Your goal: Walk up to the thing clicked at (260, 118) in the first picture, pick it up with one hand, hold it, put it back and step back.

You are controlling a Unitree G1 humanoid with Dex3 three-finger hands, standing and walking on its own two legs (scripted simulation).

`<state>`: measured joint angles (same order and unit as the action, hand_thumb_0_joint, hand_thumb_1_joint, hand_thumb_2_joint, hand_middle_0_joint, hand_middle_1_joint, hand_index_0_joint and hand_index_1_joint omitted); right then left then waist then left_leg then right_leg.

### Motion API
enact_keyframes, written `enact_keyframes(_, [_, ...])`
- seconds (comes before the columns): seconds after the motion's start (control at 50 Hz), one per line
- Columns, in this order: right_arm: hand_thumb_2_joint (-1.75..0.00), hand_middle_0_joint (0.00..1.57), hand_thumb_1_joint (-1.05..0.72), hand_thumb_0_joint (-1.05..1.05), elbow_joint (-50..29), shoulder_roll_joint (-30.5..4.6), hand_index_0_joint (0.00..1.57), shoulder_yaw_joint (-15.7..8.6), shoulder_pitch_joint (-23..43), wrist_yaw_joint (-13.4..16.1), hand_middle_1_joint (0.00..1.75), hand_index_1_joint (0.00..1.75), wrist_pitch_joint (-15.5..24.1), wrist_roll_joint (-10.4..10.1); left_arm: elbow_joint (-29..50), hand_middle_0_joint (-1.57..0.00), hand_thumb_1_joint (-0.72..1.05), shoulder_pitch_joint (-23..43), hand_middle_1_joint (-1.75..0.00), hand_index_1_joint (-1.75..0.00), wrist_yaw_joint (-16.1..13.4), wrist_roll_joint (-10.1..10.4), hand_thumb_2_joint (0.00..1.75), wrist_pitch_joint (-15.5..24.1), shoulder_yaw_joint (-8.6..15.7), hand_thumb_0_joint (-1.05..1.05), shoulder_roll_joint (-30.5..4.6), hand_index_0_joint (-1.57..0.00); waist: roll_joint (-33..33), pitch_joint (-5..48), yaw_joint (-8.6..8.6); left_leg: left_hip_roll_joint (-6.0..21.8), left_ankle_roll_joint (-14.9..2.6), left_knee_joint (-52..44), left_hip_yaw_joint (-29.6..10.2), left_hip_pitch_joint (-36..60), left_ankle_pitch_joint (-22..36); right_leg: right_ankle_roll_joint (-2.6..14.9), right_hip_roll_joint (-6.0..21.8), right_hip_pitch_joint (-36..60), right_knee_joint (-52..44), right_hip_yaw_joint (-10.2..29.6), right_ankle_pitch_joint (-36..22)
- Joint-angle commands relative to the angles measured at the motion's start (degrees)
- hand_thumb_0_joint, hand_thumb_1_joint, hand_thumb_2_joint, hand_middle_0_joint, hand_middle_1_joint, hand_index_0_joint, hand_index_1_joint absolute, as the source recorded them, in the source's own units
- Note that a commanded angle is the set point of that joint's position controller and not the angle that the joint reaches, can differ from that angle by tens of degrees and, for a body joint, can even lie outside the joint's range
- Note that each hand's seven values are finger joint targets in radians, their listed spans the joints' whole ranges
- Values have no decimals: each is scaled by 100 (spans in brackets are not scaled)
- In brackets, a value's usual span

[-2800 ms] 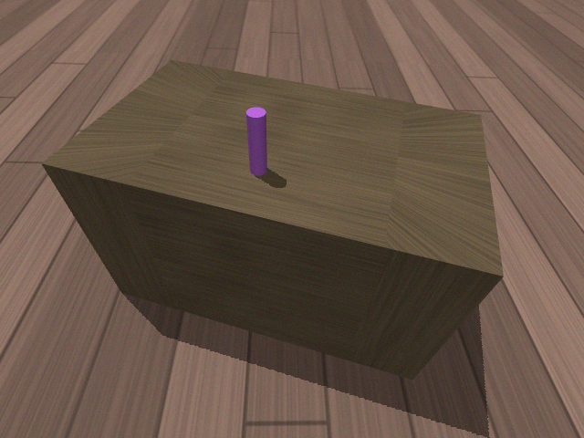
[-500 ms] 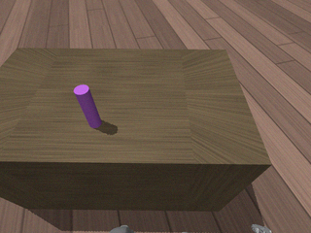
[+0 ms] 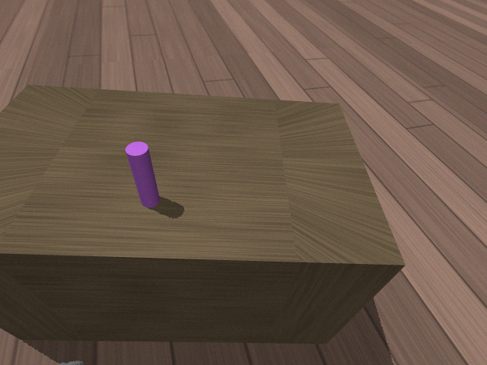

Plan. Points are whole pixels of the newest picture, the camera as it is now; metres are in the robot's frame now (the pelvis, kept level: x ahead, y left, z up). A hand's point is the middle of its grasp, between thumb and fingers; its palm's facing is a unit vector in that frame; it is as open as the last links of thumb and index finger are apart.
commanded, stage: walk up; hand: left
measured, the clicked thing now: (144, 176) +0.53 +0.23 -0.03
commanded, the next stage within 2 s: stand in 1.08 s
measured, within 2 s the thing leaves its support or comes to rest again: neither
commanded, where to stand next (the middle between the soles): +0.07 +0.00 m, yaw +1 degrees
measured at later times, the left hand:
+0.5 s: hand out of the picture +0.10 +0.25 -0.14, palm faces +0.04 -0.95 -0.32, open 7.4 cm
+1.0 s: hand out of the picture +0.10 +0.25 -0.14, palm faces +0.05 -0.95 -0.32, open 7.4 cm
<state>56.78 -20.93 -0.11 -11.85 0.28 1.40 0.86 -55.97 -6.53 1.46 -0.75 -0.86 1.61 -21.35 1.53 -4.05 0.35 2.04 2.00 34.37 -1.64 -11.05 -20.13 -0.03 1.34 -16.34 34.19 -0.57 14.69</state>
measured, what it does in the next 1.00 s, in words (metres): stands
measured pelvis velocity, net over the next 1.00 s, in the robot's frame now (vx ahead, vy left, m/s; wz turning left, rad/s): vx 0.02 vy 0.00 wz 0.04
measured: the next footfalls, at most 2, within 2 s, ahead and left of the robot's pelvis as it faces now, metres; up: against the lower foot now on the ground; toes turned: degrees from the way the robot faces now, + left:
none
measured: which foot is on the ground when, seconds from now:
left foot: down 0.00-1.00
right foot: down 0.00-1.00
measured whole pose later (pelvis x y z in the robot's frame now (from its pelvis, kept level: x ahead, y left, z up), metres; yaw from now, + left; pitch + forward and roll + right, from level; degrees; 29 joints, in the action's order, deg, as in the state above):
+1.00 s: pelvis +0.02 +0.00 +0.02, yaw +2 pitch -2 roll +0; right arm 63.4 -20.4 0.2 -6.7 0.4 1.2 0.9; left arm -64.6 -3.8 1.3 -0.8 -0.6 2.2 -19.5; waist -0.1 -3.6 -0.3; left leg 1.6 2.2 21.6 -3.6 -5.2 -14.3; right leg -0.9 2.1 -9.7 22.2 -2.9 10.2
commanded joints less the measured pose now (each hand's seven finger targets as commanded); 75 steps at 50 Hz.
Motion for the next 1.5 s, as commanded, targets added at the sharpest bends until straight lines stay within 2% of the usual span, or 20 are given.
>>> enact_keyframes(0.0, [-90,20,-90,0,-336,-1294,20,-276,434,27,30,30,148,-5,217,-20,90,344,-30,-30,-27,-11,90,181,325,0,-1221,-20,-264,-44,-135,343,-469,-1299,-623,-1001,-646,411,436,489,-1152,829,983])
enact_keyframes(0.02, [-90,20,-90,0,-278,-1252,20,-270,347,23,30,30,153,-9,182,-20,90,377,-30,-30,-26,-6,90,195,329,0,-1219,-20,-177,-63,-101,269,-430,-1225,-519,-838,-439,445,509,376,-1306,941,1064])
enact_keyframes(0.1, [-90,20,-90,0,-110,-1209,20,-248,237,10,30,30,174,-38,49,-20,90,547,-30,-30,-36,-6,90,247,304,0,-1206,-20,172,303,15,224,-392,-1071,-338,-209,401,402,642,423,-1558,944,424])
enact_keyframes(0.16, [-90,20,-90,0,-48,-1219,20,-239,295,14,30,30,173,-46,-51,-20,90,546,-30,-30,-48,8,90,253,303,0,-1162,-20,187,479,-21,280,-379,-1118,-336,-9,849,336,616,556,-1537,792,54])
enact_keyframes(0.26, [-90,20,-90,0,56,-1228,20,-235,363,36,30,30,152,-27,-162,-20,90,584,-30,-30,-60,42,90,235,299,0,-1117,-20,137,595,-39,319,-335,-1234,-337,78,1220,269,609,712,-1504,663,-354])
enact_keyframes(0.3, [-90,20,-90,0,112,-1268,20,-243,346,48,30,30,158,-25,-189,-20,90,590,-30,-30,-63,46,90,235,294,0,-1085,-20,-3,757,-38,389,-341,-1326,-373,93,1506,261,600,979,-1353,552,-805])
enact_keyframes(0.34, [-90,20,-90,0,110,-1285,20,-265,473,65,30,30,152,-40,-262,-20,90,527,-30,-30,-79,43,90,218,306,0,-1072,-20,-51,760,-68,425,-347,-1341,-397,95,1712,250,559,1058,-1310,428,-1020])
enact_keyframes(0.46, [-90,20,-90,0,172,-1240,20,-257,583,81,30,30,139,-46,-351,-20,90,508,-30,-30,-98,51,90,199,302,0,-1057,-20,-153,785,-94,446,-337,-1380,-370,197,2073,221,581,1200,-1236,335,-1468])
enact_keyframes(0.58, [-90,20,-90,0,227,-1234,20,-262,657,95,30,30,125,-32,-369,-20,90,586,-30,-30,-112,45,90,176,285,0,-1014,-20,-241,707,-75,482,-343,-1500,-374,150,2053,212,586,1253,-1282,300,-1414])
enact_keyframes(0.64, [-90,20,-90,0,235,-1212,20,-256,711,87,30,30,115,-33,-407,-20,90,665,-30,-30,-103,32,90,167,283,0,-1024,-20,-243,538,-49,437,-333,-1576,-391,16,1781,176,568,1226,-1361,312,-1224])
enact_keyframes(0.96, [-90,20,-90,0,303,-1223,20,-251,686,88,30,30,121,-18,-426,-20,90,660,-30,-30,-89,15,90,161,312,0,-1014,-20,-187,681,-50,420,-325,-1699,-430,91,1676,152,569,1393,-1430,276,-1077])
enact_keyframes(1.04, [-90,20,-90,0,287,-1202,20,-250,717,90,30,30,118,-22,-457,-20,90,600,-30,-30,-90,22,90,151,326,0,-1019,-20,-180,588,-78,386,-319,-1706,-446,80,1729,129,554,1346,-1423,243,-1100])
enact_keyframes(1.06, [-90,20,-90,0,298,-1143,20,-217,834,74,30,30,74,-17,-509,-20,90,537,-30,-30,-113,53,90,198,229,0,-1009,-20,-225,540,-111,476,-273,-1741,-449,181,1913,148,630,1246,-1514,344,-1324])
enact_keyframes(1.16, [-90,20,-90,0,324,-1161,20,-204,767,32,30,30,26,-45,-586,-20,90,505,-30,-30,-137,53,90,259,193,0,-1050,-20,-151,592,-60,480,-259,-1772,-456,358,1765,123,641,1250,-1608,354,-1285])
enact_keyframes(1.22, [-90,20,-90,0,327,-1162,20,-206,765,26,30,30,14,-43,-601,-20,90,473,-30,-30,-142,45,90,274,177,0,-1086,-20,-144,691,-46,484,-250,-1778,-426,431,1856,131,656,1302,-1603,341,-1504])
enact_keyframes(1.36, [-90,20,-90,0,369,-1146,20,-186,749,11,30,30,9,-40,-637,-20,90,426,-30,-30,-148,54,90,283,129,0,-1110,-20,-157,636,-60,505,-245,-1863,-420,407,1785,120,642,1292,-1634,343,-1416])
enact_keyframes(1.44, [-90,20,-90,0,401,-1161,20,-180,743,4,30,30,-5,-46,-654,-20,90,412,-30,-30,-149,54,90,267,109,0,-1092,-20,-182,442,-69,478,-239,-1920,-426,305,1424,96,614,1124,-1736,373,-952])
enact_keyframes(1.48, [-90,20,-90,0,394,-1160,20,-191,726,3,30,30,-1,-35,-629,-20,90,392,-30,-30,-144,46,90,267,114,0,-1137,-20,-163,498,-61,499,-251,-1920,-420,334,1403,122,634,1116,-1719,395,-950])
